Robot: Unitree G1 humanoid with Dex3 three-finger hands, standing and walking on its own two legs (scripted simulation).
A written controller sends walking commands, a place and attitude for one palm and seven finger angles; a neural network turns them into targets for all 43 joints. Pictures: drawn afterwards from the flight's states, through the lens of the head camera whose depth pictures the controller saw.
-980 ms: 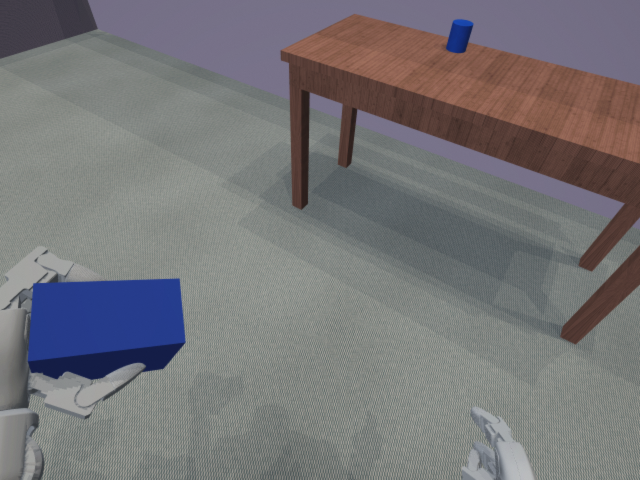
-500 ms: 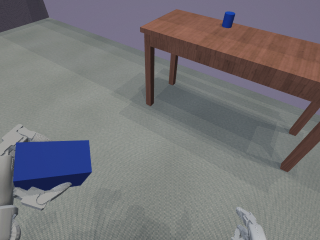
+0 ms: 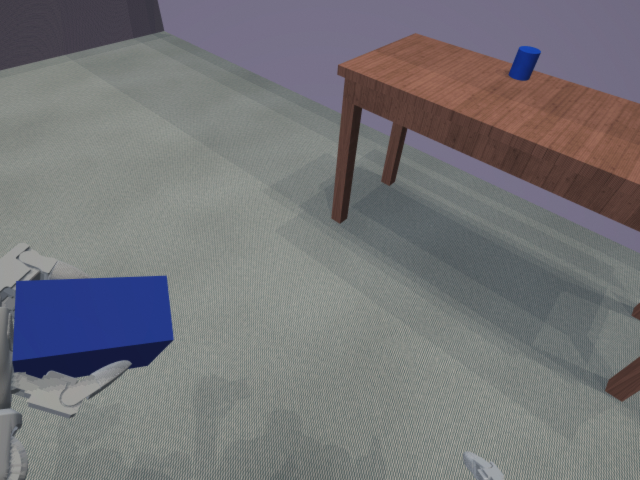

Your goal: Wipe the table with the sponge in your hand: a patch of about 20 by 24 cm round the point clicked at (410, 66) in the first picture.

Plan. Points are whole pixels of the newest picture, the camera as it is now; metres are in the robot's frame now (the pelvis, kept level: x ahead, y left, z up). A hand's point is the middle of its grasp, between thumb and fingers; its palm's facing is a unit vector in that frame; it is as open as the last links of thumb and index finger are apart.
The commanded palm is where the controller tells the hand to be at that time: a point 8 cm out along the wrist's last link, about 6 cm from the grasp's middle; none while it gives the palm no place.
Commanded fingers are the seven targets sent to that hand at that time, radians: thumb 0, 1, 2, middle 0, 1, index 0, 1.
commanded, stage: walk to a spot facing it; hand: left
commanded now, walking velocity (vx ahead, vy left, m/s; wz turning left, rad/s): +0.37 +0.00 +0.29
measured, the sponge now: (114, 328) +0.23 +0.22 +0.14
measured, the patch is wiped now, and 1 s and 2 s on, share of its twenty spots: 0.00 0.00 0.00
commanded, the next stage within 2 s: none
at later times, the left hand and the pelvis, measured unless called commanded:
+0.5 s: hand (146, 250) +0.31 +0.21 +0.16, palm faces +0.51 -0.72 -0.47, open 10.6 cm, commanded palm +0.25 +0.25 +0.18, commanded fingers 0.00 0.10 1.30 -1.20 -1.60 -1.20 -1.60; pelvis +0.14 -0.06 +0.00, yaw +10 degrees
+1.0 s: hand (199, 179) +0.44 +0.19 +0.16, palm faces +0.67 -0.60 -0.43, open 10.6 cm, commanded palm +0.37 +0.21 +0.18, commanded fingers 0.00 0.10 1.30 -1.20 -1.60 -1.20 -1.60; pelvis +0.31 -0.11 -0.02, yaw +19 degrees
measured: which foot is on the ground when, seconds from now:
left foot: down 0.00-0.16, up 0.18-0.56, down 0.58-0.92, up 0.94-1.00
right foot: up 0.00-0.14, down 0.16-0.56, up 0.58-0.90, down 0.92-1.00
